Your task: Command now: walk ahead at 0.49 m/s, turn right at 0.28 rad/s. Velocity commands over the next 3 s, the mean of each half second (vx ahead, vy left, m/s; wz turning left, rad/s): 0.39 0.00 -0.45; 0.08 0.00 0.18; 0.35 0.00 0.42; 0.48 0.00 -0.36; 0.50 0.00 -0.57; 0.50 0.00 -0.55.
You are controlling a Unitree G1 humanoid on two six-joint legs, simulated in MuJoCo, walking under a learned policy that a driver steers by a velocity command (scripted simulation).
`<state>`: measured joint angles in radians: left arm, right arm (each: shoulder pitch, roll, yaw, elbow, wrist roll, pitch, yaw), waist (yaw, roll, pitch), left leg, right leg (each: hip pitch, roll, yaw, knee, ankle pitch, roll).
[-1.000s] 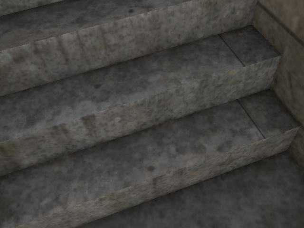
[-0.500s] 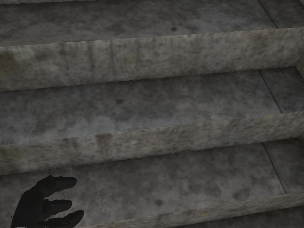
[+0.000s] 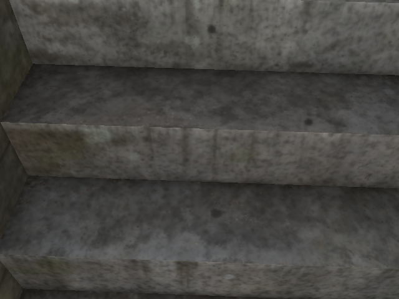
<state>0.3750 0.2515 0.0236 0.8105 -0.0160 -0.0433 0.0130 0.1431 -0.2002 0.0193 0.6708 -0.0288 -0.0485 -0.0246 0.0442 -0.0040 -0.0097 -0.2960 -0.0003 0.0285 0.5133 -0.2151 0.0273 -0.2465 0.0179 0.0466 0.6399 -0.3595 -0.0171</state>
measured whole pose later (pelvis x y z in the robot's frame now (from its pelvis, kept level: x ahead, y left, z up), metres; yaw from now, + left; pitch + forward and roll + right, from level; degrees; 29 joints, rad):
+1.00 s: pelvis +0.29 -0.14 +0.21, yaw -8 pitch +3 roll +1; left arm 0.10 0.18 -0.06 0.67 0.04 -0.07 -0.07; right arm 0.27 -0.31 -0.09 0.85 -0.02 -0.01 0.04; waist -0.03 0.03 -0.05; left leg -0.67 0.05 -0.10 1.29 -0.15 -0.11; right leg -0.26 -0.01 -0.23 0.52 -0.31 -0.11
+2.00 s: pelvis +0.69 +0.01 +0.51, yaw -8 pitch +8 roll -4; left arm 0.00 0.20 0.00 0.82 0.03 0.07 -0.03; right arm 0.37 -0.21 0.00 1.07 -0.04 -0.09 0.09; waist 0.04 0.06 -0.20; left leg -0.40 0.06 0.06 0.98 0.20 0.15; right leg -0.87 0.13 -0.10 1.18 -0.48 -0.19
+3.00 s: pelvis +1.13 -0.10 +0.83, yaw -39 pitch +8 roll -5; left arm -0.19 0.13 -0.09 0.62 0.02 0.14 -0.13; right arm 0.63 -0.05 0.08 1.24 -0.09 -0.12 0.16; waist -0.02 0.04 -0.19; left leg 0.25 0.16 0.26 0.01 -0.22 0.01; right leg -1.31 -0.08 -0.23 1.55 -0.26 -0.25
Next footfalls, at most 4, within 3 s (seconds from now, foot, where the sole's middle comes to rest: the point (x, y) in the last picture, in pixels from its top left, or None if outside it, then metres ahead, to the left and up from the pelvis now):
0.44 right None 0.30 -0.20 -0.57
1.38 left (187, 225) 0.55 0.08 -0.36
1.88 right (258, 101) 0.80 -0.08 -0.15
2.34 left None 1.03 0.14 0.05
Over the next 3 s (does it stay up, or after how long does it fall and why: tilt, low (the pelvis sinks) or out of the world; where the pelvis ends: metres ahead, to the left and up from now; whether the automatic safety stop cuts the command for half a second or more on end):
stays up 1.13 -0.10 0.83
